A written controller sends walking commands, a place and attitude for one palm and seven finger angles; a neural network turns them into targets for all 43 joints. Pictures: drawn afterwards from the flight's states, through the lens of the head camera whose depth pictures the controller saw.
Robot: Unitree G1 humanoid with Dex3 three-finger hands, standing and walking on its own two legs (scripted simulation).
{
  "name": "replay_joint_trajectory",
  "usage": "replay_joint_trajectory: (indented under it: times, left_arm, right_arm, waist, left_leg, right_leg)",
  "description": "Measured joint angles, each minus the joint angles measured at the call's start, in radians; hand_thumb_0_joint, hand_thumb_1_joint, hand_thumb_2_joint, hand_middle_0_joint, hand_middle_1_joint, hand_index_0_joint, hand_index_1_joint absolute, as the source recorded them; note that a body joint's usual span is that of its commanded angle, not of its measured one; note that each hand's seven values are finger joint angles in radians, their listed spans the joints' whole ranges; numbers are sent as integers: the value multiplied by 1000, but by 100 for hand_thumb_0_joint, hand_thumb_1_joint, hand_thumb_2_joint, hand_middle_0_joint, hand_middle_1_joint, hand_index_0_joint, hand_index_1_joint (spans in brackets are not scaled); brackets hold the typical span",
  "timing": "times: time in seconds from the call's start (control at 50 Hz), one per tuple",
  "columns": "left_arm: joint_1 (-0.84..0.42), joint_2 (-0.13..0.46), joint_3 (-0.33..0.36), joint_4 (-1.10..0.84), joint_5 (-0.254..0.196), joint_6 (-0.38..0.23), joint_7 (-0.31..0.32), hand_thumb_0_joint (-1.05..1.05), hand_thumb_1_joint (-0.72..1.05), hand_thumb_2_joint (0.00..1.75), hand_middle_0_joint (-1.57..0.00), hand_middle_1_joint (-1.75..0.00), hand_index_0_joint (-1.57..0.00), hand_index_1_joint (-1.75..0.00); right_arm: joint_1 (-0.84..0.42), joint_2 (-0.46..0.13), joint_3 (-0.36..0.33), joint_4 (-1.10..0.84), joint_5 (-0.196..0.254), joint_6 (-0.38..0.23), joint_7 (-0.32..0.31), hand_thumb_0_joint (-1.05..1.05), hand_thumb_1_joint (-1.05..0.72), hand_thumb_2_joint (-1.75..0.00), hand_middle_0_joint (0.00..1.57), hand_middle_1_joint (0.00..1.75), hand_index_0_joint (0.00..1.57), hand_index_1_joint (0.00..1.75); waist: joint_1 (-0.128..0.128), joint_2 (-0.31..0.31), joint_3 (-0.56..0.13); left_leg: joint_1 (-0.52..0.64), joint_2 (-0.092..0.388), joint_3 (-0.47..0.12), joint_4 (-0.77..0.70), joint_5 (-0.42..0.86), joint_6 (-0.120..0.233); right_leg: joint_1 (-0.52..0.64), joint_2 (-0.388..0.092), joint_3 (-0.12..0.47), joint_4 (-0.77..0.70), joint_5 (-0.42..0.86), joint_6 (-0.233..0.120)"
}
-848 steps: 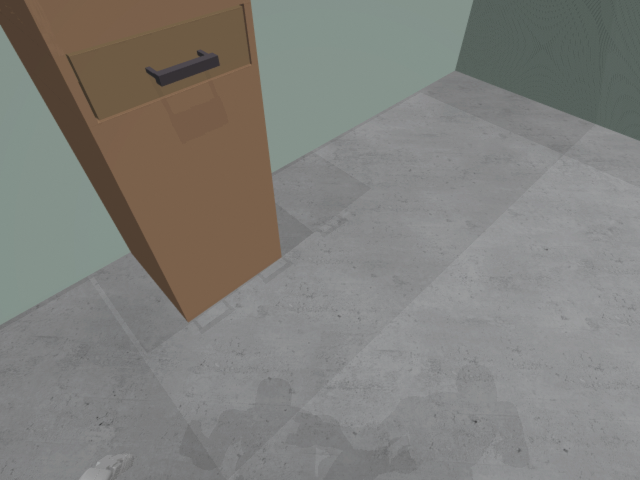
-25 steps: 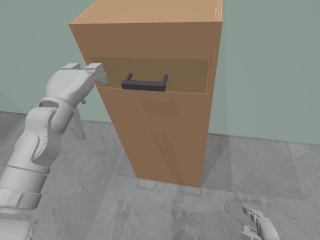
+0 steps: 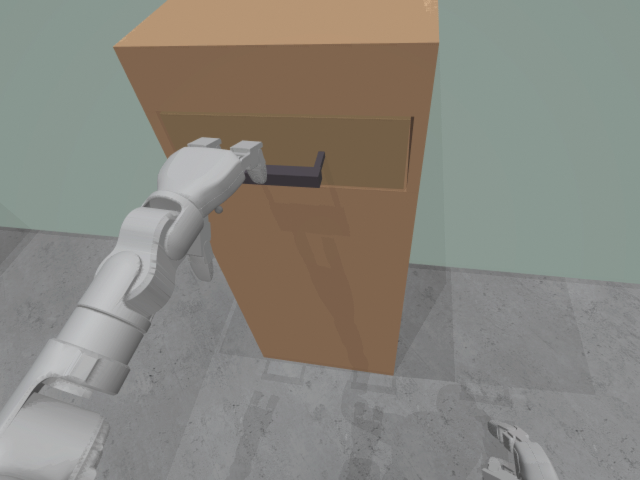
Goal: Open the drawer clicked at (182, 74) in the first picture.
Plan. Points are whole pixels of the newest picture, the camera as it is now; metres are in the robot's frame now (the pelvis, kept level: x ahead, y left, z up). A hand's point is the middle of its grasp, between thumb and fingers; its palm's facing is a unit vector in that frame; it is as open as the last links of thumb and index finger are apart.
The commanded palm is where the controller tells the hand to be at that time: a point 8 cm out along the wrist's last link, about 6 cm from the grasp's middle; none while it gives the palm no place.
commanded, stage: move the hooked fingers above the handle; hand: left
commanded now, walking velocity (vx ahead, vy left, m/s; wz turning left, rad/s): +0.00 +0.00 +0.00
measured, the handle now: (278, 165) +0.54 +0.12 +0.10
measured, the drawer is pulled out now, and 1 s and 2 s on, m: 0.00 0.00 0.00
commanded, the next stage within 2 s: none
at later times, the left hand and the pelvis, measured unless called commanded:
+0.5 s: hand (273, 195) +0.44 +0.11 +0.13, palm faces -0.10 -0.01 -0.99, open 13.8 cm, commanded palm +0.46 +0.14 +0.21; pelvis +0.01 +0.01 +0.00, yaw +0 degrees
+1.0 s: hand (251, 161) +0.49 +0.14 +0.15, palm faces -0.06 +0.01 -1.00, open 13.6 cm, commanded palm +0.46 +0.15 +0.21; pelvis -0.01 -0.01 +0.00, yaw -5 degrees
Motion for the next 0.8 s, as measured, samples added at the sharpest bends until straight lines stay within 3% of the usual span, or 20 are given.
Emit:
replay_joint_trajectory:
  times: [0.08,0.12,0.18,0.24,0.3,0.36,0.4,0.46,0.52,0.58,0.64,0.7,0.74,0.8]
  left_arm:
    - [-11,-27,-13,4,-17,-98,52,0,-49,31,-32,-120,-33,-120]
    - [-42,-36,5,48,-15,-117,102,0,-49,31,-32,-120,-33,-120]
    - [-112,-36,46,149,11,-83,171,0,-49,31,-32,-120,-33,-120]
    - [-173,-17,68,239,54,5,196,0,-49,31,-32,-120,-33,-120]
    - [-208,-5,49,295,72,96,158,0,-49,31,-31,-120,-32,-120]
    - [-214,-16,-5,299,52,131,81,0,-49,31,-31,-120,-32,-120]
    - [-211,-35,-50,281,30,107,34,0,-49,31,-31,-120,-32,-120]
    - [-206,-74,-102,255,5,12,12,0,-49,31,-31,-120,-32,-120]
    - [-224,-116,-122,262,-3,-95,69,0,-49,31,-32,-120,-32,-120]
    - [-271,-144,-68,338,8,-149,177,0,-49,31,-32,-120,-33,-120]
    - [-344,-117,-11,440,40,-107,262,0,-49,31,-32,-120,-33,-120]
    - [-384,-99,3,487,67,-96,295,0,-49,31,-44,-129,-32,-120]
    - [-398,-118,-3,512,104,-51,311,0,-49,31,-49,-133,-33,-120]
    - [-403,-137,13,546,107,4,311,0,-49,31,-48,-131,-35,-124]
  right_arm:
    - [-5,16,1,1,-9,-18,-8,1,-91,-90,20,30,20,30]
    - [-6,25,3,11,-10,-21,-9,1,-91,-90,20,30,20,30]
    - [-6,36,9,30,-10,-13,-4,1,-91,-90,20,30,20,30]
    - [6,38,12,41,-9,3,5,0,-91,-90,20,30,20,30]
    - [32,31,5,40,1,23,13,1,-91,-90,20,30,20,30]
    - [58,20,-4,35,7,36,11,1,-91,-90,20,30,20,30]
    - [70,13,-9,33,7,32,3,1,-91,-90,20,30,20,30]
    - [74,9,-17,33,1,13,-13,1,-91,-90,20,30,20,30]
    - [72,13,-27,34,-8,-13,-24,1,-91,-90,20,30,20,30]
    - [57,25,-16,45,-11,-22,-30,1,-91,-90,20,30,20,30]
    - [49,41,2,49,-6,-13,-34,0,-91,-90,20,30,20,30]
    - [62,46,12,61,-7,5,-36,0,-91,-90,20,30,20,30]
    - [73,42,13,74,-8,21,-31,0,-91,-90,20,30,20,30]
    - [75,34,20,88,-1,48,-35,0,-91,-90,20,30,20,30]
  waist:
    - [-11,-9,-6]
    - [-14,-14,-11]
    - [-16,-22,-14]
    - [-17,-22,-21]
    - [-19,-16,-31]
    - [-24,-13,-33]
    - [-28,-16,-30]
    - [-37,-23,-23]
    - [-48,-27,-22]
    - [-66,-35,-24]
    - [-89,-44,-24]
    - [-91,-41,-32]
    - [-86,-32,-42]
    - [-86,-17,-49]
  left_leg:
    - [-1,0,9,5,-9,2]
    - [-5,2,15,8,-13,2]
    - [-14,5,24,10,-15,0]
    - [-30,7,30,9,-15,0]
    - [-44,5,26,11,-15,2]
    - [-50,-1,14,18,-18,6]
    - [-52,-6,6,26,-22,9]
    - [-57,-11,1,42,-31,11]
    - [-70,-10,7,59,-41,11]
    - [-86,-4,25,66,-46,9]
    - [-104,7,45,63,-43,5]
    - [-119,16,58,56,-37,1]
    - [-122,19,62,49,-32,0]
    - [-108,22,73,34,-24,-2]
  right_leg:
    - [-5,1,9,6,-6,2]
    - [-11,3,15,10,-8,3]
    - [-24,7,24,13,-8,2]
    - [-42,9,29,13,-5,1]
    - [-53,7,25,12,-6,3]
    - [-53,0,13,16,-13,6]
    - [-52,-6,5,24,-21,8]
    - [-54,-10,1,39,-31,10]
    - [-68,-9,6,53,-37,10]
    - [-92,-1,23,62,-35,9]
    - [-119,10,42,62,-26,6]
    - [-136,21,55,52,-12,3]
    - [-141,23,59,46,-6,2]
    - [-136,27,69,40,1,1]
